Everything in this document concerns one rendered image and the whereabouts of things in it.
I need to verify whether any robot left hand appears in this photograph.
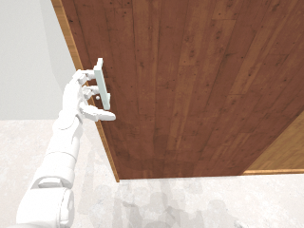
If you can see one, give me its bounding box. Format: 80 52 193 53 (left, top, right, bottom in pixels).
62 69 116 122

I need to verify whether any wardrobe door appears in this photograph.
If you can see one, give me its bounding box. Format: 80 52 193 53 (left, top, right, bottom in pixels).
61 0 304 180
246 111 304 171

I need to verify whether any left robot upper arm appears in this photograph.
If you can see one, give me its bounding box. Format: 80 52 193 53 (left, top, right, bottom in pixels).
5 187 75 228

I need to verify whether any handle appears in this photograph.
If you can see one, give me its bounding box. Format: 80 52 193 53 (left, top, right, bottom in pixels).
93 58 110 110

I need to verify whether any left robot forearm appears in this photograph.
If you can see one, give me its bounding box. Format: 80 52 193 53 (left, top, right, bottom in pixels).
16 108 84 224

